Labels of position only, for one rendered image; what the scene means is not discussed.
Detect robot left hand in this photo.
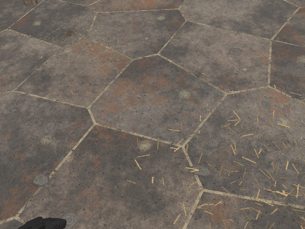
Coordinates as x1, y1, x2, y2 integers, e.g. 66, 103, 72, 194
18, 217, 67, 229

